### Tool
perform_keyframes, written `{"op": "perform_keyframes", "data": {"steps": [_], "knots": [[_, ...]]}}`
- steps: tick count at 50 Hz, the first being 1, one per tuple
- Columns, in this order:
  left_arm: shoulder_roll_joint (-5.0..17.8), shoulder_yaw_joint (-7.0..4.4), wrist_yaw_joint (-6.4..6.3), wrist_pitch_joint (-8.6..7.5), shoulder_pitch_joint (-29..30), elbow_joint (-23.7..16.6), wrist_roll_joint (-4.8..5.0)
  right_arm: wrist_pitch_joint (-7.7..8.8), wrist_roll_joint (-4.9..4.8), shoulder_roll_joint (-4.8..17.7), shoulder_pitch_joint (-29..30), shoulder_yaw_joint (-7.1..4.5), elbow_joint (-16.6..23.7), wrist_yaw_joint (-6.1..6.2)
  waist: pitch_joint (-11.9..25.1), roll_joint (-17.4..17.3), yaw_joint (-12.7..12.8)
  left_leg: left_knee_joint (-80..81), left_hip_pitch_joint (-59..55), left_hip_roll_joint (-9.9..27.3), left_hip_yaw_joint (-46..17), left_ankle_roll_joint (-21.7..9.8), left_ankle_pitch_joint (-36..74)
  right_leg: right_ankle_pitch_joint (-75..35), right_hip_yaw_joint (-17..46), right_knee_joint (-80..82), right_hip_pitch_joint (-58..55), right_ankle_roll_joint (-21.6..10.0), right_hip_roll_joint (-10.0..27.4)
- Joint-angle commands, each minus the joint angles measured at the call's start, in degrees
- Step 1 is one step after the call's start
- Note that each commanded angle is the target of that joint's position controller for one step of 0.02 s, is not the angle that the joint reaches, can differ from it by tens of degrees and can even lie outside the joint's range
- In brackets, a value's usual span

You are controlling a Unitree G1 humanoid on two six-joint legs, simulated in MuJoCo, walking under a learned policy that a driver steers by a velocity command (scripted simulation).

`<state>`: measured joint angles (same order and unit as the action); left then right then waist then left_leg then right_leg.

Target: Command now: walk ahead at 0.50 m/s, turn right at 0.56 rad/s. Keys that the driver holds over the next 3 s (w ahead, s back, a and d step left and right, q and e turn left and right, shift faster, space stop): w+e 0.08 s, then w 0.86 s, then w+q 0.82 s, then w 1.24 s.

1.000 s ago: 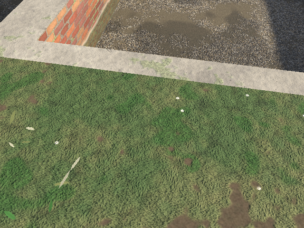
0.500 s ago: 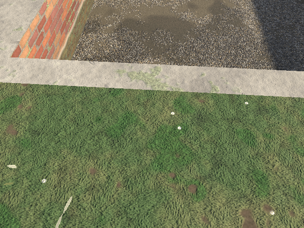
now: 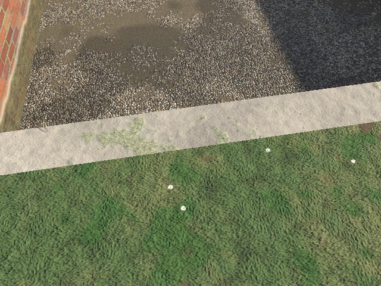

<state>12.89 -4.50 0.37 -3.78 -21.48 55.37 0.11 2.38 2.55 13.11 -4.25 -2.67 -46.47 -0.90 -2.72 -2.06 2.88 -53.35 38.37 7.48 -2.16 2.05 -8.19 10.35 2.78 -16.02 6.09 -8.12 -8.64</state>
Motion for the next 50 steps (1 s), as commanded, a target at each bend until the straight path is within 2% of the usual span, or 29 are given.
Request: {"op": "perform_keyframes", "data": {"steps": [1,6,8,10,11,12,13,14,15,16,17,18,20,22,24,29,34,37,38,39,40,41,42,43,44,45,46,47,50], "knots": [[8.15,-1.50,-0.17,-0.47,-4.50,-2.81,0.04,-0.07,-0.17,3.98,4.03,-0.63,4.71,-0.29,0.15,4.97,0.66,5.59,2.86,-2.27,2.18,0.67,6.55,-19.62,13.21,4.52,-2.14,-4.93,14.66],[8.43,-1.34,-0.83,-0.25,-7.92,-3.31,-0.69,0.65,-0.54,3.82,11.63,0.29,8.37,-0.87,-0.43,6.13,3.22,14.98,3.23,-4.80,2.97,-0.53,7.85,-24.61,14.44,1.34,-8.90,-4.91,15.25],[8.46,-1.17,-1.27,-0.42,-8.10,-3.37,-1.00,1.22,-0.79,4.12,12.17,0.46,9.34,-1.01,-0.66,6.77,3.06,19.30,-0.58,-5.54,3.16,-2.08,7.77,-27.34,14.84,0.35,-10.14,-4.00,16.37],[9.54,-1.21,-1.54,-0.81,-5.52,-3.89,-1.05,1.75,-0.88,5.48,6.45,0.00,8.12,-0.71,0.31,7.40,-0.13,23.46,-10.77,-7.13,3.40,-4.28,5.15,-34.57,14.06,-2.38,-8.72,-1.82,16.89],[10.53,-1.41,-1.44,-1.06,-4.60,-3.99,-1.19,2.05,-1.00,7.00,1.15,-0.68,6.51,-0.18,2.66,7.49,-2.35,24.23,-17.41,-8.89,4.02,-5.38,2.41,-42.63,13.33,-7.56,-8.83,-0.88,16.35],[11.03,-1.45,-1.07,-1.24,-3.59,-4.02,-1.25,2.55,-1.11,8.20,-7.09,-1.32,4.02,0.51,6.87,5.61,-6.38,27.72,-26.67,-9.49,4.76,-6.65,3.70,-44.86,10.93,-17.37,-8.01,0.14,13.92],[9.05,-0.90,-0.68,-1.48,-3.83,-4.95,-0.95,3.12,-0.04,10.68,-15.44,-2.04,2.71,1.36,13.13,2.92,-9.52,27.12,-39.91,-1.83,-2.59,-8.83,0.10,-32.12,9.57,-30.56,-0.05,0.80,11.38],[3.22,0.21,-0.47,-1.38,-11.87,-5.61,1.47,2.94,1.47,16.91,-20.49,-3.51,2.32,1.53,21.66,-10.56,-6.95,28.86,-56.03,14.73,-28.54,-16.20,-2.29,2.45,3.92,-51.18,16.84,3.44,2.57],[6.88,-0.21,-0.74,-1.17,-13.32,-4.53,0.24,1.91,-0.33,14.65,-18.65,-3.53,1.42,0.67,21.45,-11.17,-5.44,36.48,-53.46,17.23,-43.49,-18.87,-7.10,18.04,4.35,-58.92,24.29,3.19,1.64],[7.64,-0.30,-0.76,-0.69,-8.21,-4.85,-0.86,1.70,-1.00,10.11,-12.34,-2.54,2.69,0.39,10.32,-3.60,-3.67,37.77,-44.05,14.89,-34.89,-17.94,-11.24,13.20,4.77,-60.62,27.37,3.30,5.19],[7.02,0.08,-0.31,-0.75,-2.75,-5.93,-1.46,1.99,-1.06,6.56,-9.38,-1.61,2.89,0.14,5.41,1.62,-3.99,38.75,-37.28,11.66,-26.30,-16.43,-7.38,9.59,4.56,-57.34,27.19,3.36,7.15],[6.27,0.16,0.11,-0.55,-0.59,-6.69,-1.49,2.27,-0.75,5.55,-9.10,-1.18,2.14,0.23,3.04,0.88,-3.16,39.99,-33.53,8.75,-20.20,-14.65,-1.92,8.40,4.08,-54.07,26.21,3.39,8.66],[5.34,0.41,0.90,0.59,-0.81,-6.83,-2.39,3.04,-1.16,5.26,-10.90,-0.84,0.09,0.31,2.70,-2.40,-1.59,41.53,-30.10,5.46,-13.34,-13.08,6.08,7.58,2.86,-50.01,23.16,4.02,9.86],[4.63,0.65,1.32,1.18,-0.41,-6.99,-2.59,3.94,-1.79,5.79,-13.70,-0.97,-1.41,0.02,3.27,-2.89,-1.13,42.43,-30.67,4.88,-10.62,-13.69,11.66,6.66,1.28,-48.11,24.13,4.57,10.28],[4.20,1.01,1.73,1.42,3.84,-8.32,-2.74,4.16,-2.09,6.54,-15.47,-1.15,-2.32,0.00,1.91,-2.65,-1.53,44.72,-31.34,4.71,-8.57,-14.28,11.28,3.39,-0.42,-45.08,28.12,5.38,11.91],[2.52,2.41,2.30,1.13,16.76,-12.40,-2.26,3.72,-2.27,6.38,-20.16,-0.95,-4.40,0.00,-0.71,-2.36,-4.30,46.45,-32.72,2.08,-2.98,-13.05,14.79,-6.32,-4.46,-29.50,30.23,7.16,13.30],[2.98,2.84,2.01,0.75,23.60,-14.54,-1.72,3.38,-1.86,7.66,-23.85,-1.11,-6.10,0.37,-1.31,-2.79,-6.08,43.82,-37.60,4.02,-2.07,-12.39,19.91,-7.27,-6.28,-19.11,26.46,6.08,11.47],[4.13,2.32,1.57,0.25,21.50,-14.18,-1.73,2.85,-1.49,8.32,-23.03,-1.24,-6.65,0.66,-0.46,-3.32,-4.19,38.44,-40.37,5.31,-1.49,-11.37,30.72,-2.20,-6.79,-15.34,20.32,3.55,9.39],[4.78,1.86,1.23,-0.03,17.04,-12.68,-2.03,2.64,-1.58,8.79,-22.57,-1.36,-6.80,0.77,1.73,-3.15,-2.13,32.89,-40.84,4.73,-0.67,-10.70,37.34,-1.00,-7.34,-13.06,14.58,2.50,7.71],[5.72,1.13,0.79,-0.56,8.29,-9.50,-2.36,2.22,-1.90,8.43,-22.08,-1.20,-6.81,0.78,5.96,-1.18,1.45,23.10,-38.80,2.19,1.63,-9.50,38.37,-3.14,-7.87,-9.03,4.20,1.17,6.65],[9.26,0.06,0.12,-1.11,-1.32,-7.38,-3.64,2.21,-2.33,6.84,-21.50,-0.61,-5.26,0.78,12.42,2.54,4.88,9.25,-28.91,-0.13,3.48,-8.21,24.70,-0.68,1.29,-8.36,-10.19,-1.51,15.49],[15.53,-1.51,-0.26,-0.85,-5.59,-6.87,-4.33,2.26,-3.85,0.39,-26.67,0.83,-3.23,0.45,18.69,16.18,2.87,-11.21,-8.95,-9.27,7.48,-5.47,-11.63,2.27,26.69,-4.31,-24.98,-8.11,32.13],[13.50,-1.45,0.17,0.04,-4.19,-6.53,-1.40,1.81,-2.23,6.58,-25.54,-0.84,-4.29,0.98,17.95,11.31,2.80,-18.22,-3.42,-9.55,0.90,-6.20,-20.91,2.87,33.48,-0.75,-21.38,-9.39,32.38],[9.81,-0.42,0.38,0.23,1.74,-7.17,-0.89,1.71,-1.68,6.83,-21.35,-1.15,-3.16,0.73,9.38,7.98,0.41,-19.34,-0.58,-6.69,-0.60,-6.48,-16.87,2.80,24.57,-0.27,-14.38,-8.08,29.36],[6.63,0.40,0.61,-0.15,5.17,-7.48,-0.97,1.94,-1.65,5.54,-18.91,-0.77,-2.73,0.32,5.15,5.95,-0.82,-16.32,-1.64,-4.66,-0.71,-6.41,-13.07,-0.05,18.46,2.13,-7.43,-6.50,26.46],[5.24,0.77,0.51,-0.51,6.75,-7.25,-1.03,1.57,-1.40,4.94,-18.22,-0.81,-2.85,0.04,3.01,6.01,-2.40,-13.15,-3.88,-3.14,-0.36,-6.14,-11.03,-1.24,14.05,4.07,-2.97,-4.43,23.61],[4.07,1.15,0.16,-0.72,7.06,-6.55,-0.70,0.84,-0.61,4.49,-18.98,-0.76,-3.21,-0.18,1.95,6.44,-3.88,-10.90,-6.24,-2.09,-0.11,-5.50,-10.22,-2.59,11.13,5.64,0.44,-3.13,21.57],[4.43,1.01,-0.11,-1.07,6.17,-6.12,-0.81,0.14,-0.25,3.57,-19.96,-0.55,-3.83,-0.49,2.27,6.32,-4.33,-10.30,-8.00,-2.12,0.55,-5.03,-9.62,-5.19,9.37,6.49,1.68,-3.40,21.06],[6.14,0.41,-0.40,-2.16,2.84,-4.45,-0.75,-0.93,-0.57,3.13,-16.75,-0.59,-3.20,-1.09,0.58,4.91,-4.30,-8.94,-4.26,-1.75,0.19,-4.22,-5.51,-6.85,4.98,9.72,1.90,-3.94,21.32]]}}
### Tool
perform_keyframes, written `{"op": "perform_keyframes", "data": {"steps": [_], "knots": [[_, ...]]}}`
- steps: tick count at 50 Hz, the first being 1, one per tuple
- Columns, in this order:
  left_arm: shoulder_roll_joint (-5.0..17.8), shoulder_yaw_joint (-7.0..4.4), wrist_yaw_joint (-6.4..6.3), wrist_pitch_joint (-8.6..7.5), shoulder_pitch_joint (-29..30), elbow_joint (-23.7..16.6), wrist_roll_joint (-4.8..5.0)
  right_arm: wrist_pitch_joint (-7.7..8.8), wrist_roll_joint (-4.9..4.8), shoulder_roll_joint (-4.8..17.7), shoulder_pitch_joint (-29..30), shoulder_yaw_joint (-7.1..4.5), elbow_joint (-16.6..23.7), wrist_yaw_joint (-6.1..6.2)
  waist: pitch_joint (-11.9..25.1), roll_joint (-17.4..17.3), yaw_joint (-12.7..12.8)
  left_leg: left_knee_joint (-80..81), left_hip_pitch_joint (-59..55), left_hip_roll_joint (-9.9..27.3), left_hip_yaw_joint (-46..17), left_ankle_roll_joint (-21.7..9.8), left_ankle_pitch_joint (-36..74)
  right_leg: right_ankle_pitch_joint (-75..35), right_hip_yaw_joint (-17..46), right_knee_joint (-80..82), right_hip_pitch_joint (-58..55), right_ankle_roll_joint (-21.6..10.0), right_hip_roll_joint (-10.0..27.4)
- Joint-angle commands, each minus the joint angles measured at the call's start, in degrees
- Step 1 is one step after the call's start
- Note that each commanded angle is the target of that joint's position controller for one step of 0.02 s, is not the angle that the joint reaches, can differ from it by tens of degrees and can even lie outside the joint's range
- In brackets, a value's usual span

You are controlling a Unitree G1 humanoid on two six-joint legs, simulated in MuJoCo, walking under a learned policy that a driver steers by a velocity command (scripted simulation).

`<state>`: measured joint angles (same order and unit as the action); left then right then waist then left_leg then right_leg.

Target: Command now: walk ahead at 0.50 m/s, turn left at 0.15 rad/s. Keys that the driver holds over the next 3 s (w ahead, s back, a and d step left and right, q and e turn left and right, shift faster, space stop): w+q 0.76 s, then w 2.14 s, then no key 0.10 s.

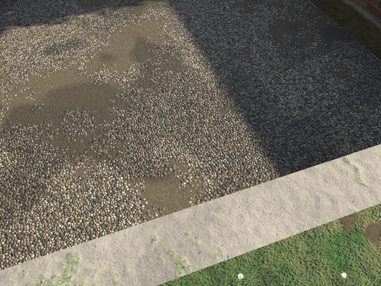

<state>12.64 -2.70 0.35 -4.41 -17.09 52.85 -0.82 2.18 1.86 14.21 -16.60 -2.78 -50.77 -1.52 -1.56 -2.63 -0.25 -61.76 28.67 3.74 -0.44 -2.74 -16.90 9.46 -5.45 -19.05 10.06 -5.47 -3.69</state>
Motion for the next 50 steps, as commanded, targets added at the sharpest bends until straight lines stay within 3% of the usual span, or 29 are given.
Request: {"op": "perform_keyframes", "data": {"steps": [1,5,9,11,13,15,16,17,18,19,20,21,22,23,25,27,30,31,32,37,38,41,42,44,46,47,48,49,50], "knots": [[6.43,-1.44,-0.50,-1.56,-2.51,-1.55,0.16,-0.84,0.11,2.32,-1.99,-0.64,1.85,-0.52,-1.82,5.38,-0.59,-0.13,8.33,2.14,-1.97,0.72,4.95,-5.59,12.11,13.56,-2.86,-6.53,16.40],[6.02,-1.09,-0.78,-1.65,-5.86,-0.30,0.19,-0.93,-0.01,2.01,4.27,-0.72,4.02,-0.37,-3.68,4.52,0.50,6.32,13.31,1.04,-2.93,0.92,12.43,-11.02,5.75,13.46,-5.59,-4.90,15.81],[5.06,-0.38,-1.40,-1.83,-8.27,0.77,0.38,-1.17,0.23,0.24,9.54,0.24,6.28,-0.44,-4.59,5.65,1.68,16.17,11.89,0.08,1.25,0.04,18.59,-23.52,-0.11,10.47,-8.96,-2.74,15.80],[5.32,-0.18,-2.07,-1.60,-10.07,1.23,0.25,-1.11,0.82,-0.06,12.80,0.60,7.53,-0.28,-5.33,5.70,2.93,20.38,11.29,-0.65,4.44,-1.07,18.22,-30.51,-2.27,8.01,-11.57,-1.69,16.58],[6.12,-0.08,-2.84,-0.70,-11.06,1.41,0.10,-1.12,0.74,-0.68,13.76,0.74,8.64,0.01,-4.50,6.34,3.17,23.49,8.89,-2.57,7.71,-2.45,14.84,-38.05,-4.19,3.87,-14.57,-1.31,17.01],[7.77,-0.32,-3.42,-0.20,-10.45,1.29,-0.24,-1.07,0.41,-0.13,10.34,0.26,8.44,0.82,-1.46,7.71,1.04,23.76,1.33,-6.17,10.10,-4.66,8.97,-55.15,-6.06,-4.44,-15.37,-0.71,17.48],[9.14,-0.72,-3.61,0.15,-8.67,0.59,-0.22,-0.75,0.51,0.44,4.96,-0.16,7.25,1.17,0.76,8.54,-1.23,24.41,-4.07,-7.92,10.21,-5.89,6.53,-59.99,-6.61,-11.37,-14.89,-0.77,17.57],[10.33,-1.09,-3.57,0.50,-6.60,-0.45,-0.01,-0.26,0.52,1.97,-1.92,-1.01,5.25,1.47,4.75,8.60,-4.34,27.73,-12.12,-9.28,9.45,-7.21,7.85,-57.10,-6.87,-21.20,-12.90,-0.30,17.09],[10.93,-1.39,-3.15,0.52,-4.27,-1.73,0.58,0.16,1.07,5.31,-8.64,-2.45,3.60,1.94,8.19,6.66,-8.57,34.09,-24.20,-7.38,4.76,-9.43,14.43,-43.23,-7.57,-35.90,-4.15,1.47,15.07],[5.01,-0.14,-2.86,0.10,-6.18,-4.13,-0.15,0.09,0.42,12.28,-11.22,-4.06,3.53,2.90,13.80,-3.75,-6.32,31.28,-38.03,8.24,-14.40,-13.03,31.42,5.30,-6.44,-55.25,11.00,3.19,8.48],[5.31,-0.30,-2.14,0.07,-9.58,-7.49,1.11,-0.66,-1.22,15.97,-12.46,-4.84,3.88,2.21,23.16,-7.79,-4.55,37.04,-51.30,17.80,-38.73,-23.23,38.77,22.95,4.20,-69.25,26.92,5.03,0.33],[6.88,-0.45,-2.06,-0.17,-4.16,-8.06,0.28,-1.93,-2.33,13.56,-10.32,-4.78,4.49,2.35,17.89,0.85,-6.24,40.86,-46.78,16.02,-32.51,-21.61,25.62,16.16,9.03,-68.71,33.04,5.11,4.97],[7.26,-0.42,-1.95,-0.49,0.09,-9.76,0.30,-2.51,-2.10,10.00,-7.63,-3.60,4.34,2.76,8.24,0.86,-5.00,43.20,-37.66,13.23,-27.24,-19.57,18.39,13.77,7.43,-66.48,35.16,5.10,6.41],[6.92,-0.49,-1.88,-0.36,1.01,-9.97,-0.21,-2.56,-1.42,6.90,-4.77,-2.58,4.72,2.78,2.82,3.99,-2.02,44.75,-29.05,10.16,-23.12,-16.41,17.39,12.31,7.49,-61.37,32.92,5.37,8.12],[5.54,-0.33,-1.67,2.61,-0.69,-10.14,-1.22,-1.51,-1.08,5.14,-1.81,-1.82,5.88,3.24,0.03,2.78,2.18,47.11,-16.28,5.21,-17.52,-13.34,17.01,10.60,7.80,-54.18,25.49,6.69,9.95],[4.57,-0.14,-1.26,4.38,-0.26,-11.22,-1.72,-0.15,-1.30,6.72,-2.93,-2.11,6.40,3.32,0.57,1.71,2.87,47.72,-12.93,2.34,-15.62,-13.34,19.18,7.71,6.56,-50.59,24.03,7.89,9.65],[4.92,-0.09,-1.41,5.14,4.44,-13.55,-1.38,0.16,-1.69,8.32,-5.31,-2.22,7.56,3.20,0.52,0.86,1.84,47.39,-13.93,1.50,-16.60,-13.14,22.05,1.65,6.00,-44.66,27.52,9.11,9.49],[5.79,-0.70,-2.17,5.59,6.13,-14.85,-0.57,-0.18,-3.12,7.25,-7.01,-1.99,7.83,3.27,1.32,1.31,1.08,44.70,-16.43,1.41,-16.84,-12.14,26.33,-1.53,6.73,-41.68,29.81,8.75,9.17],[5.59,-0.54,-2.49,5.82,7.72,-15.68,-0.58,-0.44,-3.34,7.40,-8.47,-1.83,8.08,3.39,1.80,0.34,0.35,43.45,-18.33,1.35,-17.41,-11.38,28.93,-3.12,6.69,-40.06,31.28,8.60,8.74],[5.14,0.21,-2.68,5.43,13.99,-19.18,-0.93,-1.32,-2.27,7.97,-11.81,-1.78,10.68,4.10,1.75,-1.14,-2.08,39.19,-23.95,1.97,-22.44,-11.17,29.42,-6.32,7.69,-34.22,36.63,8.07,7.22],[4.95,0.44,-2.33,4.96,15.02,-19.70,-1.16,-1.66,-1.97,8.11,-12.09,-1.84,11.31,4.30,1.79,-1.21,-2.58,38.08,-25.04,2.09,-23.12,-11.50,30.40,-5.88,7.57,-32.61,37.16,7.74,6.68],[4.42,1.25,-0.89,3.39,18.37,-20.33,-0.61,-2.71,-1.56,7.31,-13.65,-1.61,11.94,4.31,0.81,-2.22,-5.35,37.92,-24.38,0.55,-21.79,-10.71,33.55,-4.90,5.14,-25.72,32.05,6.39,4.44],[3.80,1.47,-0.50,2.83,18.02,-20.57,0.02,-3.34,-1.36,7.94,-13.48,-1.72,11.78,4.29,-0.41,-3.01,-4.90,36.19,-22.67,0.30,-20.70,-10.42,38.00,-3.67,3.96,-24.21,28.94,5.36,3.48],[4.01,1.33,-0.58,1.89,14.01,-19.45,0.11,-3.75,-1.11,8.31,-12.50,-1.77,11.81,4.48,-0.46,-3.58,-3.78,33.61,-21.17,0.53,-20.93,-9.30,42.60,0.96,4.20,-20.16,21.34,3.92,2.38],[6.36,0.15,-0.90,1.48,2.08,-16.80,0.12,-3.33,-2.31,9.79,-8.11,-1.96,12.72,4.74,3.25,-2.87,2.51,24.74,-20.37,-0.50,-20.33,-7.05,48.54,3.21,6.18,-12.84,8.33,1.97,1.39],[7.73,-0.10,-1.26,1.07,-7.82,-14.28,-0.27,-2.82,-3.40,9.29,-4.59,-1.85,14.43,4.31,8.82,1.57,7.36,12.29,-14.89,-3.08,-17.69,-4.60,41.65,-4.80,12.14,-9.70,-5.28,-0.49,6.15],[11.96,-0.86,-1.55,1.56,-14.35,-14.42,-0.13,-1.89,-4.52,6.21,-5.97,-1.38,15.33,3.92,15.84,10.34,8.71,-8.38,-6.86,-11.29,-9.91,-1.95,8.38,-6.49,28.18,-7.68,-15.49,-4.22,18.83],[14.62,-1.87,-1.02,3.20,-9.41,-13.32,1.12,-1.96,-3.81,7.99,-11.12,-2.21,15.18,3.60,14.13,20.91,2.78,-15.17,6.96,-17.08,-9.81,-0.85,-16.68,1.67,47.91,-1.69,-15.40,-10.10,25.29],[9.18,-1.08,-0.57,4.01,-3.25,-15.73,2.80,-2.62,-1.30,9.19,-8.25,-2.09,14.35,3.95,6.86,14.37,2.53,-18.55,11.76,-13.83,-12.61,0.48,-12.14,5.84,46.60,-2.08,-8.53,-10.01,24.94]]}}
Over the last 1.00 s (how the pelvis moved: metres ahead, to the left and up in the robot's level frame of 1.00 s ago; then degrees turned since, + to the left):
0.54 -0.04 0.00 -8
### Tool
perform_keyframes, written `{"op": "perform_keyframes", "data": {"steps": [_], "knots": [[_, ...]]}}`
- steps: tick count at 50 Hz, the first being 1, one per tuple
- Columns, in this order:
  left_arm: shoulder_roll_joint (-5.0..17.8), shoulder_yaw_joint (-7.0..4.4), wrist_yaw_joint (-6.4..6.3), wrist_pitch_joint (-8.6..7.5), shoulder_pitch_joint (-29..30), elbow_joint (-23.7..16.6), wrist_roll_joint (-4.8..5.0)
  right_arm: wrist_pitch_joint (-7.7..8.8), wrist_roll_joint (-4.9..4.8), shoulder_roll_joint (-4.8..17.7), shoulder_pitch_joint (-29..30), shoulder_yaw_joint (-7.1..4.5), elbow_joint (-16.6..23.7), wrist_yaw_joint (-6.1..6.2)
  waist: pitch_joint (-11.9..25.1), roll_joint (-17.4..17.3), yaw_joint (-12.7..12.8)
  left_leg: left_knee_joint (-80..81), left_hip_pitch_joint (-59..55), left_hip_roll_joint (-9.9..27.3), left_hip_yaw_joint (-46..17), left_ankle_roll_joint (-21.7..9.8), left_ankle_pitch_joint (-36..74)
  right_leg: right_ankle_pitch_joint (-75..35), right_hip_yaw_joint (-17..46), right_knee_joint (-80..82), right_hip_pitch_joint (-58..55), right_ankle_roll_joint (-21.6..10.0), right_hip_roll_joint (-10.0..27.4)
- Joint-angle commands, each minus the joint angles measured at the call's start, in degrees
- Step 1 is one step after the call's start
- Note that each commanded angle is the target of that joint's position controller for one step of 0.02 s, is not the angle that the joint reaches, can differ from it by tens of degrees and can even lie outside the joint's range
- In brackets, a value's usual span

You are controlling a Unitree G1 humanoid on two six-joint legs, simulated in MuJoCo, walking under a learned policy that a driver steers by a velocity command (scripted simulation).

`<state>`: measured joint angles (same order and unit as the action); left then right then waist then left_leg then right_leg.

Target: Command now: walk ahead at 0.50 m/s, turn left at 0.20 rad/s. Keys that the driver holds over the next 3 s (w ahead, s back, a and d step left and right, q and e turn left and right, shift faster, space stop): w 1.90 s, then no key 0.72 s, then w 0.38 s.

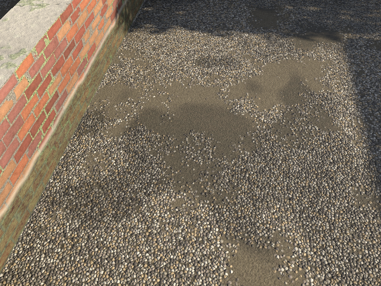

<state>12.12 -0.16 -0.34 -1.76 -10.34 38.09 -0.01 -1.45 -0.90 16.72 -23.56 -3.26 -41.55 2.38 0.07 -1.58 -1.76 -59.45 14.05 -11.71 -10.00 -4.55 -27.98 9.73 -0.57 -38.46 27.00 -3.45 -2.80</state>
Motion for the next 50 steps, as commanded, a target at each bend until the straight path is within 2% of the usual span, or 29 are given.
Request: {"op": "perform_keyframes", "data": {"steps": [1,2,3,4,5,7,9,10,12,13,16,17,19,20,21,22,23,25,29,30,35,37,38,43,44,45,46,47,50], "knots": [[6.03,-2.41,0.31,1.47,-6.22,-1.93,1.37,0.61,1.88,5.76,3.81,-1.21,5.98,-0.18,1.86,8.83,3.36,-21.30,26.06,2.98,-2.29,3.52,2.23,4.72,34.51,17.19,-18.88,-10.86,21.27],[4.11,-1.56,0.45,1.32,-4.53,-2.15,0.11,0.01,1.79,4.44,5.18,-0.81,6.01,-0.23,0.28,6.42,1.77,-18.86,23.58,4.33,-1.58,4.51,4.01,4.03,29.08,18.05,-12.40,-9.09,18.37],[4.11,-1.30,0.31,0.55,-3.50,-2.20,-0.68,-0.77,1.75,3.74,5.00,-0.56,6.27,-0.57,0.35,7.57,0.19,-15.34,21.39,5.55,-1.10,5.58,4.58,3.02,25.17,18.90,-8.58,-7.96,16.26],[5.12,-1.24,0.24,-0.13,-2.59,-2.36,-0.79,-1.13,1.65,2.56,4.85,-0.21,6.31,-0.46,-0.20,8.58,-0.13,-11.19,17.08,5.97,-1.81,6.58,6.83,-5.72,20.30,19.93,-4.27,-6.51,13.89],[6.19,-1.41,0.49,-0.58,-3.39,-1.69,-0.67,-1.59,1.76,2.62,4.10,-0.33,5.92,-0.31,1.33,9.22,-0.79,-10.11,15.32,5.59,-0.85,7.30,6.98,-9.44,19.21,20.11,-4.13,-6.91,13.70],[7.09,-1.41,0.97,-0.87,-5.02,-1.20,-0.01,-2.23,1.68,3.16,5.32,-0.54,5.78,0.20,2.78,7.43,-0.57,-8.07,15.82,5.55,-0.74,7.88,8.48,-10.87,17.94,20.24,-5.73,-7.84,13.90],[6.98,-0.86,0.86,-0.26,-2.02,-3.13,0.68,-2.46,1.40,2.92,10.54,-0.16,7.01,0.70,2.93,6.07,0.19,-1.49,15.88,6.38,-2.63,8.18,11.70,-15.01,15.11,20.70,-6.85,-6.74,13.76],[7.55,-0.86,0.86,0.13,-2.10,-3.20,0.62,-2.54,1.32,2.08,11.27,0.28,7.06,0.71,4.01,6.36,0.15,2.42,14.33,7.26,-1.76,8.25,13.21,-15.52,13.59,20.20,-7.87,-5.77,13.15],[7.90,-0.59,0.77,0.95,-2.96,-3.28,0.37,-2.71,1.65,0.91,13.71,1.15,7.19,-0.03,5.43,7.62,1.57,7.82,11.42,8.30,1.38,7.99,13.83,-12.55,12.22,20.57,-9.71,-3.68,11.65],[7.98,-0.58,0.82,1.40,-2.31,-3.76,0.18,-2.76,1.46,0.65,15.13,1.49,7.74,-0.34,4.93,7.99,1.84,10.70,10.74,9.00,2.05,7.92,13.48,-8.70,12.04,20.94,-9.99,-3.38,11.49],[7.62,-0.67,1.06,3.23,-1.28,-4.85,-0.17,-2.25,1.01,0.15,21.13,2.81,9.61,-0.85,3.18,8.07,3.68,20.45,7.65,11.17,6.09,7.48,11.94,6.15,13.52,21.93,-10.17,-4.77,11.27],[7.04,-0.35,0.84,3.65,-0.06,-5.25,-0.64,-1.79,2.03,-0.76,22.09,3.51,10.11,-1.09,0.82,6.74,2.98,24.91,6.03,11.53,7.38,6.93,14.13,2.95,12.76,20.93,-8.71,-4.90,11.66],[6.91,-0.25,0.49,4.53,-0.13,-5.64,-0.41,-0.98,3.53,-1.87,17.32,4.30,8.57,-1.19,4.04,6.05,1.98,29.64,-2.48,10.67,9.40,4.89,14.10,4.79,13.16,17.25,-8.28,-3.38,10.00],[6.09,-0.09,0.28,4.76,0.49,-6.08,-0.30,-0.61,4.35,-1.73,14.41,4.60,8.11,-1.21,4.98,4.80,1.36,28.53,-5.90,12.60,6.80,3.23,16.60,4.98,12.10,13.17,-6.59,-2.48,8.40],[2.59,0.91,0.76,4.83,-0.12,-7.45,-0.53,-0.17,2.63,2.53,17.82,3.39,7.91,-1.28,4.38,-3.78,3.99,30.33,-4.05,14.24,1.80,1.58,15.06,10.59,5.59,11.49,-4.83,-0.15,2.81],[2.52,1.14,0.91,4.88,2.77,-8.06,-0.96,-0.12,1.37,3.83,18.88,3.08,8.89,-1.67,2.27,-8.57,1.88,36.71,0.14,17.05,-4.15,-0.04,8.70,11.53,0.81,6.39,-5.12,2.01,0.66],[3.30,0.87,0.97,4.92,4.30,-8.87,-1.09,-0.10,1.11,4.35,19.73,3.23,9.37,-1.87,0.01,-10.19,1.89,39.81,2.14,19.26,-8.18,-1.37,6.43,10.22,-0.12,4.49,-4.49,2.81,0.28],[3.53,0.83,1.16,4.70,4.18,-9.11,-1.28,-0.21,1.13,3.58,21.97,3.71,10.13,-1.83,-0.29,-8.22,2.84,40.29,4.06,19.07,-8.48,-1.38,7.92,8.21,0.17,5.52,-7.68,3.12,0.85],[2.66,1.37,1.52,3.97,3.87,-8.35,-1.82,-0.20,1.42,2.27,22.49,4.13,10.77,-2.01,3.49,-3.72,2.91,38.08,3.82,16.47,-4.21,0.07,9.51,8.51,0.88,6.54,-14.76,2.58,1.45],[1.67,1.74,1.54,4.00,4.87,-8.61,-2.22,-0.38,1.25,0.21,23.52,4.79,11.62,-2.41,4.02,-2.23,2.35,36.97,3.13,15.46,-2.89,0.48,10.73,6.69,0.97,6.92,-15.24,2.92,2.07],[2.40,1.79,1.50,4.29,6.83,-9.18,-1.61,-0.54,1.43,0.28,23.16,4.79,12.02,-3.18,2.83,1.40,1.59,34.02,3.19,13.17,0.78,1.50,10.93,5.92,2.82,7.48,-15.51,2.47,2.99],[2.82,1.74,1.40,4.36,6.87,-9.22,-1.48,-0.49,1.54,0.02,22.85,4.84,12.05,-3.18,2.42,2.32,1.29,32.57,2.60,12.46,2.16,1.75,12.42,5.03,3.56,7.83,-15.23,2.13,3.29],[4.06,1.22,0.71,4.09,5.68,-8.15,-0.87,-1.16,1.88,-0.79,22.91,4.69,12.22,-2.70,3.09,4.50,1.20,30.21,2.28,12.29,3.29,1.30,15.97,1.97,4.45,7.47,-16.74,1.88,3.49],[3.63,1.29,0.14,4.34,5.63,-8.12,-0.64,-1.56,1.81,-0.95,22.47,4.51,12.17,-1.98,2.46,2.17,0.79,28.26,2.10,11.65,5.31,1.76,18.67,-2.61,5.18,6.38,-17.40,0.97,3.75],[3.39,1.38,0.24,4.64,5.53,-8.17,-0.80,-1.67,2.31,-1.82,22.45,4.87,12.09,-1.95,2.86,1.53,0.94,28.22,1.81,11.72,5.56,1.67,20.05,-3.41,5.38,6.15,-17.71,0.99,3.70],[4.39,1.21,0.32,5.36,7.62,-9.21,-0.61,-1.57,2.97,-2.04,24.26,4.89,12.95,-2.69,0.50,1.26,-0.01,25.59,2.81,12.03,7.40,1.84,28.85,-15.05,6.37,5.07,-16.15,1.06,4.80],[4.82,0.85,0.24,5.57,6.78,-8.82,-0.82,-1.30,3.27,-2.21,22.45,4.79,12.34,-2.78,3.90,1.71,-0.25,24.80,1.36,12.03,7.77,1.90,30.71,-18.12,6.50,4.07,-17.99,0.89,4.99],[4.69,0.79,0.13,5.67,6.45,-8.79,-0.94,-1.11,3.16,-2.16,21.88,4.74,11.96,-2.73,5.35,1.70,-0.15,24.42,0.83,12.04,7.99,1.97,31.88,-19.49,6.20,3.54,-18.94,0.93,4.89],[4.20,0.75,-0.22,5.91,7.00,-8.78,-1.13,-1.03,2.72,-2.24,22.56,4.62,11.70,-2.58,7.04,1.91,0.18,24.00,-0.42,12.24,8.28,2.00,33.98,-20.07,5.46,3.02,-19.54,1.22,4.38]]}}
Over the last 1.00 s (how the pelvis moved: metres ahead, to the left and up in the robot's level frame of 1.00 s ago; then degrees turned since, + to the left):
0.46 0.09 -0.03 30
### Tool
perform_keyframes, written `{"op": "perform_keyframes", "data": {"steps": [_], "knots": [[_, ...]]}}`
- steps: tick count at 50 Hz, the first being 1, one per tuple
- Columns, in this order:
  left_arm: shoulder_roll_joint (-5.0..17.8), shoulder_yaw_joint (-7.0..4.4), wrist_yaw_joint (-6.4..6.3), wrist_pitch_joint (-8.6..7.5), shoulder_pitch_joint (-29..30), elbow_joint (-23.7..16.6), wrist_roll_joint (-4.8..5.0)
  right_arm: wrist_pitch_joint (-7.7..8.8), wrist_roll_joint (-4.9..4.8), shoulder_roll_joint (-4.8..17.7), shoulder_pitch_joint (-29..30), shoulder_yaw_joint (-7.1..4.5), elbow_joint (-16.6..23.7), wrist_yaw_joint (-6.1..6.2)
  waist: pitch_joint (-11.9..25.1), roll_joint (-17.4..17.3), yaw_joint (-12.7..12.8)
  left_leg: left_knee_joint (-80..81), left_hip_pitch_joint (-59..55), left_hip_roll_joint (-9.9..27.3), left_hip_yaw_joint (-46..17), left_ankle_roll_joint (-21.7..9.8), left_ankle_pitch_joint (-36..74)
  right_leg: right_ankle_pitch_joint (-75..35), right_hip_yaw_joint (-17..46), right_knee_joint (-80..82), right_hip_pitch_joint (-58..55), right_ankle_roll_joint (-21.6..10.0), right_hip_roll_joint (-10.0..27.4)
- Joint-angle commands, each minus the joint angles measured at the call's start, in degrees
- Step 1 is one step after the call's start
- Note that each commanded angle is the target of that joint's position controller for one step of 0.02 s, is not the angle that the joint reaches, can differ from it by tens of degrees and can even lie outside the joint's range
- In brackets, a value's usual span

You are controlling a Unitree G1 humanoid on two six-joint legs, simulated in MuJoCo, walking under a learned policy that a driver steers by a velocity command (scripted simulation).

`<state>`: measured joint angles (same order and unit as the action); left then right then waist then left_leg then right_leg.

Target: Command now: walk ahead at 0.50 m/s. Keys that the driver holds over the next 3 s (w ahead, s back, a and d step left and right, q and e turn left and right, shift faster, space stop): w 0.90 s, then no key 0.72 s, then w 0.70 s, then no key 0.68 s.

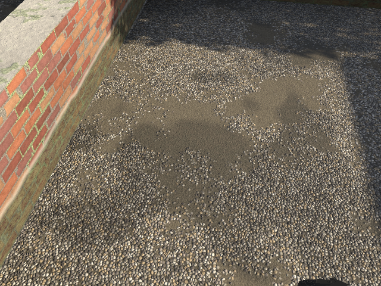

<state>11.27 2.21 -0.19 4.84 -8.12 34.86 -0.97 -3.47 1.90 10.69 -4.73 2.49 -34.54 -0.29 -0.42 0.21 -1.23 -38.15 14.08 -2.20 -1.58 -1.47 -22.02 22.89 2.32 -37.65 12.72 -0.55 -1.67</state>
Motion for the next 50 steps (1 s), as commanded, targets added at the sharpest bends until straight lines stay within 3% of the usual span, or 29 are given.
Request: {"op": "perform_keyframes", "data": {"steps": [1,12,13,14,16,24,25,26,27,28,29,30,31,33,34,35,36,37,39,40,41,42,43,45,46,47,48,49,50], "knots": [[4.77,-1.58,-0.38,-0.54,5.09,-5.60,-0.20,0.93,-0.17,3.65,4.02,-1.10,4.66,0.10,7.64,-0.18,-0.27,2.69,-0.47,2.83,-0.06,-1.09,28.38,-32.52,2.33,2.10,-5.19,-1.52,3.05],[3.13,-1.41,0.15,-0.08,9.02,-6.65,-0.22,1.03,-0.39,2.49,5.80,-0.60,5.22,-0.61,6.55,-0.46,0.05,4.78,1.80,3.92,-0.79,-1.23,22.53,-21.02,2.30,3.18,-2.75,-0.47,2.23],[2.38,-1.34,0.11,-0.63,6.68,-5.55,-0.24,0.91,-1.25,2.72,3.65,-0.57,4.47,0.21,9.52,-0.42,1.14,7.81,1.04,4.18,-3.34,-1.51,12.01,-9.01,1.46,4.02,-4.97,-0.35,1.16],[1.91,-0.99,0.27,-0.74,7.95,-5.91,-0.21,0.60,-1.54,2.97,5.84,-0.51,5.11,0.31,4.87,-1.37,1.48,9.16,3.31,4.43,-4.13,-1.65,9.54,-7.00,1.44,4.74,-2.72,-0.21,0.84],[1.69,-0.74,0.52,-0.93,8.47,-5.93,-0.13,0.35,-1.42,2.83,6.60,-0.42,5.79,0.40,2.68,-2.16,1.41,10.29,4.60,4.57,-4.53,-1.65,6.34,-5.77,1.93,5.14,-1.59,-0.24,0.90],[2.25,-0.47,0.19,-1.85,7.36,-5.52,-0.15,0.46,-0.81,2.36,4.80,-0.30,6.37,0.31,2.20,0.22,0.47,9.02,3.18,3.18,-2.92,-1.26,5.51,-7.94,3.47,6.55,-0.38,-0.98,1.67],[3.11,-0.53,0.24,-1.39,9.62,-6.83,0.14,0.72,-0.18,2.03,6.74,-0.18,7.46,-0.49,0.15,0.13,-0.59,5.95,3.54,3.18,-0.69,-1.07,15.65,-19.63,4.44,5.93,1.73,-0.96,2.86],[3.53,-0.88,0.18,-1.28,8.66,-6.45,-0.10,1.02,0.42,1.64,4.85,-0.25,6.88,-0.66,3.71,0.70,-0.99,5.14,1.70,3.15,-0.27,-1.04,17.18,-21.59,4.76,5.50,0.14,-1.20,3.20],[3.41,-0.93,0.11,-1.23,8.30,-6.45,-0.20,1.26,0.50,1.54,4.21,-0.24,6.54,-0.70,5.05,0.70,-0.99,4.76,1.13,3.13,-0.06,-0.98,18.19,-22.49,4.48,5.16,-0.65,-1.19,3.15],[2.47,-0.85,-0.15,-1.74,5.39,-5.16,-0.30,1.26,-0.51,1.76,1.73,-0.28,5.38,0.27,9.49,0.81,0.23,7.11,-0.44,3.15,-1.81,-1.10,9.24,-11.01,3.10,5.48,-3.93,-1.03,1.86],[1.82,-0.52,-0.10,-1.78,6.31,-5.47,-0.31,1.02,-0.91,1.98,3.99,-0.28,5.83,0.51,5.65,-0.35,0.70,7.93,1.13,3.30,-2.36,-1.27,8.82,-9.42,2.78,5.85,-2.25,-0.90,1.44],[2.61,-0.56,0.05,-1.17,9.25,-6.87,-0.13,0.99,-0.36,1.74,7.18,-0.18,7.28,-0.28,1.73,-0.87,-0.18,5.53,2.46,3.54,-0.59,-1.22,18.51,-19.75,3.65,5.26,0.73,-0.78,2.36],[3.09,-0.89,0.10,-0.94,8.51,-6.51,-0.35,1.10,0.05,1.37,5.52,-0.21,6.85,-0.51,4.65,-0.46,-0.59,4.89,1.20,3.62,-0.28,-1.24,19.68,-20.91,3.78,4.58,-0.58,-0.88,2.48],[2.82,-0.94,0.10,-0.76,7.92,-6.59,-0.52,1.33,0.10,1.30,4.56,-0.16,6.43,-0.63,6.26,-0.87,-0.45,4.61,1.07,3.66,-0.12,-1.22,20.49,-21.47,3.35,3.98,-1.50,-0.63,2.34],[2.10,-0.93,-0.08,-1.36,4.99,-5.24,-0.52,1.33,-0.87,1.70,2.03,-0.26,5.32,0.31,10.60,-0.75,0.73,7.14,-0.48,3.85,-2.30,-1.49,10.97,-9.84,2.30,4.48,-4.72,-0.57,1.28],[1.75,-0.68,-0.01,-1.45,6.18,-5.60,-0.48,1.02,-1.26,2.09,4.30,-0.27,5.85,0.50,5.92,-1.59,1.18,8.23,1.57,4.04,-3.00,-1.63,9.89,-8.14,2.10,4.99,-2.65,-0.45,0.90],[2.50,-0.67,0.12,-0.87,9.37,-7.00,-0.29,0.96,-0.71,1.79,7.51,-0.10,7.35,-0.33,1.64,-1.66,0.25,5.72,3.29,4.08,-1.00,-1.54,19.15,-18.31,3.04,4.48,0.53,-0.35,1.88],[2.95,-0.98,0.16,-0.70,8.71,-6.64,-0.49,1.11,-0.22,1.41,5.68,-0.12,6.94,-0.58,4.53,-0.95,-0.25,5.08,2.01,4.06,-0.65,-1.53,19.95,-19.62,3.35,3.89,-0.75,-0.52,2.12],[2.68,-1.00,0.13,-0.59,8.34,-6.74,-0.58,1.39,-0.07,1.36,4.50,-0.07,6.57,-0.73,5.92,-0.89,-0.25,4.81,1.98,3.98,-0.43,-1.42,20.22,-20.37,3.15,3.50,-1.45,-0.39,2.13],[1.97,-0.99,-0.04,-1.22,5.48,-5.39,-0.53,1.42,-0.98,1.79,1.87,-0.17,5.45,0.19,10.17,-0.71,0.88,7.50,0.42,4.22,-2.72,-1.68,10.45,-8.87,2.21,4.07,-4.61,-0.38,1.12],[1.62,-0.74,0.02,-1.33,6.74,-5.74,-0.49,1.13,-1.36,2.20,4.09,-0.19,6.00,0.38,5.45,-1.45,1.29,8.62,2.49,4.42,-3.45,-1.81,9.20,-7.38,2.05,4.59,-2.52,-0.29,0.77],[2.31,-0.70,0.12,-0.80,10.00,-7.15,-0.27,1.10,-0.84,1.83,7.30,0.00,7.55,-0.43,1.30,-1.41,0.32,5.96,4.10,4.33,-1.27,-1.66,18.60,-17.52,2.99,4.16,0.64,-0.19,1.77],[2.73,-1.00,0.15,-0.65,9.36,-6.78,-0.46,1.25,-0.29,1.37,5.44,0.00,7.16,-0.67,4.23,-0.67,-0.22,5.29,2.71,4.27,-0.85,-1.63,19.45,-18.88,3.36,3.63,-0.60,-0.39,2.03],[2.42,-1.00,0.12,-0.58,8.96,-6.85,-0.56,1.53,-0.08,1.23,4.24,0.06,6.81,-0.81,5.73,-0.64,-0.29,4.97,2.50,4.14,-0.54,-1.50,19.77,-19.75,3.21,3.29,-1.28,-0.28,2.07],[1.70,-0.94,-0.04,-1.17,5.46,-5.25,-0.54,1.54,-0.97,1.67,0.92,0.01,5.42,0.09,10.24,-0.47,0.84,8.04,0.73,4.55,-3.11,-1.84,9.25,-7.48,2.54,4.22,-4.59,-0.36,1.14],[1.39,-0.68,0.06,-1.24,6.34,-5.38,-0.55,1.26,-1.36,2.09,2.67,0.01,5.76,0.25,5.10,-1.16,1.22,9.59,2.92,4.83,-4.07,-2.06,7.26,-5.35,2.63,5.23,-2.44,-0.35,0.83],[2.05,-0.60,0.19,-0.71,9.52,-6.84,-0.41,1.25,-0.77,1.66,5.96,0.29,7.38,-0.56,0.46,-1.21,0.38,7.16,4.44,4.68,-2.08,-1.99,16.56,-14.88,3.71,5.20,1.09,-0.30,1.87],[2.27,-0.76,0.25,-0.53,8.59,-6.30,-0.63,1.38,-0.15,1.01,3.88,0.40,6.83,-0.85,3.33,-0.65,-0.16,7.14,2.75,4.82,-1.97,-2.00,16.78,-15.46,4.37,5.36,0.00,-0.55,2.31],[2.02,-0.65,0.29,-0.41,8.15,-6.21,-0.71,1.46,0.01,0.77,2.82,0.57,6.43,-1.01,3.70,-0.62,-0.21,7.72,2.60,4.85,-2.05,-1.90,16.43,-15.32,4.52,5.95,-0.31,-0.48,2.42]]}}
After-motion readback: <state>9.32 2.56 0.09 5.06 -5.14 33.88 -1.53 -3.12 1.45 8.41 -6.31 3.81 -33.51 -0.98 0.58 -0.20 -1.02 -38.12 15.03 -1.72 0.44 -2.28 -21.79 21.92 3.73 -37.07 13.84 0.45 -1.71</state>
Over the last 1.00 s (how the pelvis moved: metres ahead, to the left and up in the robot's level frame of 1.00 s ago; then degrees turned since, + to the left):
0.13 0.03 0.01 -1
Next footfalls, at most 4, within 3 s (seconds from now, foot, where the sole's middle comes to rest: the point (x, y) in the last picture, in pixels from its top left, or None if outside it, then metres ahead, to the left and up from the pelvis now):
none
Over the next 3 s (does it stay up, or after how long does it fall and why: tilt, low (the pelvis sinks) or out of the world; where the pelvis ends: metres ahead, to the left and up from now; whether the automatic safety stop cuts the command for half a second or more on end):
stays up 0.00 0.03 0.02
